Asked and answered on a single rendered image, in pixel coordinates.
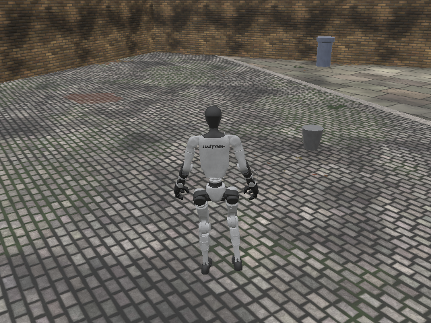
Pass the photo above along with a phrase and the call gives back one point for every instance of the robot right upper arm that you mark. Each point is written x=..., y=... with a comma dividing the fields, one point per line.
x=239, y=152

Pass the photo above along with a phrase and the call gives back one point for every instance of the robot left upper arm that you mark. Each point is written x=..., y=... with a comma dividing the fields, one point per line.
x=193, y=142

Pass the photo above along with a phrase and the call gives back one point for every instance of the right robot forearm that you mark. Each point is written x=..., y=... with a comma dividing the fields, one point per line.
x=248, y=176

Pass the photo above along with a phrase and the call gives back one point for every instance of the robot left hand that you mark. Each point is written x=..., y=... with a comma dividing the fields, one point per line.
x=177, y=190

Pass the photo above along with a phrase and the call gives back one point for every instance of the left robot forearm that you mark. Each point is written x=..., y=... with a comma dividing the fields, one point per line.
x=182, y=177

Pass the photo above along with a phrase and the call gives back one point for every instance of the right robot thigh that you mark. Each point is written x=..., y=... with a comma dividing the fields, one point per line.
x=231, y=197

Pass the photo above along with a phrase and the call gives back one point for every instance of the left robot shin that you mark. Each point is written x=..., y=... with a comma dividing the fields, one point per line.
x=204, y=240

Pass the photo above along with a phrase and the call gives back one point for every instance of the robot right hand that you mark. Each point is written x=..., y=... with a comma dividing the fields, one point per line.
x=253, y=190

